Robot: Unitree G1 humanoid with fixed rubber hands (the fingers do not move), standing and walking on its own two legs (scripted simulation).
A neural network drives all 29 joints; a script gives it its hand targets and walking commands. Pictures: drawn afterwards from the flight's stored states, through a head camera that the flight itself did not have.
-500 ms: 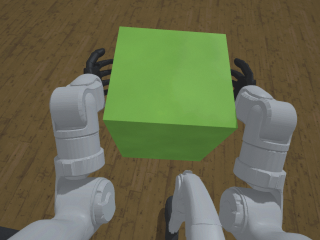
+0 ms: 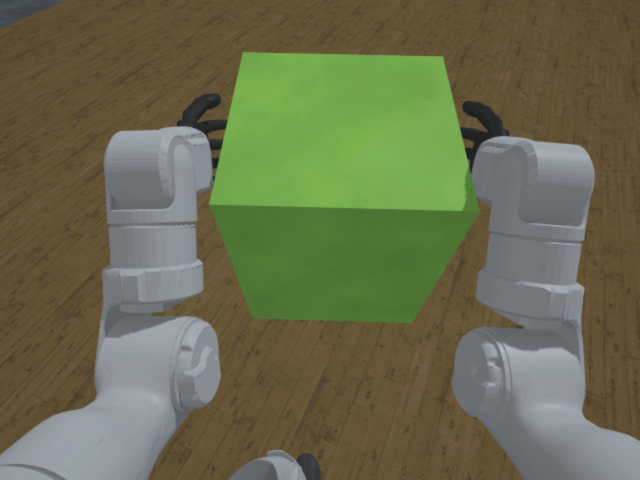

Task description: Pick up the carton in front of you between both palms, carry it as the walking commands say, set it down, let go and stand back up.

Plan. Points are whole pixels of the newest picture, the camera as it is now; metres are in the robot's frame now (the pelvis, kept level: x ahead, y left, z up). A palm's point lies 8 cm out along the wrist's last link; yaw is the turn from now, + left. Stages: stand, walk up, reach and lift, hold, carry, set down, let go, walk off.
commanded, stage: carry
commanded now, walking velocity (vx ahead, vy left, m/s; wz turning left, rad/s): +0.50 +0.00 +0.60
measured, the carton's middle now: (336, 202) +0.40 -0.01 +0.15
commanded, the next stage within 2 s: none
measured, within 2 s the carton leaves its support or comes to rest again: neither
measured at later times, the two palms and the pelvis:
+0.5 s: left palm (217, 130) +0.62 +0.20 +0.10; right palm (383, 102) +0.71 -0.09 +0.09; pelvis +0.32 -0.05 +0.00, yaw +15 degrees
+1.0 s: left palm (263, 49) +0.90 +0.15 +0.11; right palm (406, 46) +0.90 -0.15 +0.11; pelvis +0.64 -0.01 +0.00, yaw +2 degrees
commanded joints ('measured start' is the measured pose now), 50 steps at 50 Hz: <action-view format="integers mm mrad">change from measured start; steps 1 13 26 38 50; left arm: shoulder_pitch -672 -679 -299 282 384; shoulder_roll -908 -990 -1299 -1085 -933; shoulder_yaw -476 -309 -656 -950 -859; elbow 33 188 -209 -624 -475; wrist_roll -377 -255 -346 -399 -271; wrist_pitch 42 64 -124 -171 -95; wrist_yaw -253 -203 -266 -346 -288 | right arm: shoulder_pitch -761 -891 -230 478 351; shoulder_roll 1002 1229 1294 1155 964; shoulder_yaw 545 420 617 839 880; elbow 69 136 -130 -489 -473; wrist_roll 453 568 321 256 394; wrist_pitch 18 -9 -161 -253 -143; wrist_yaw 199 251 233 227 300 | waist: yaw -78 -75 43 -44 -11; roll -265 -5 -187 185 169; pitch -426 -435 -589 -492 -175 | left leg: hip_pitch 375 531 -134 1078 612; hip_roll -91 220 24 512 334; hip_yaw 65 -492 -186 -520 110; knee -123 -226 469 -248 -201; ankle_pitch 17 66 -514 214 524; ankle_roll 26 194 -96 125 -115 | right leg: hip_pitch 154 -604 431 -805 -360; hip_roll -179 -49 -352 -50 64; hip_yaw -21 281 669 219 14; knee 325 493 -83 538 149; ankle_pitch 1290 85 777 -159 367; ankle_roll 35 105 -159 27 -13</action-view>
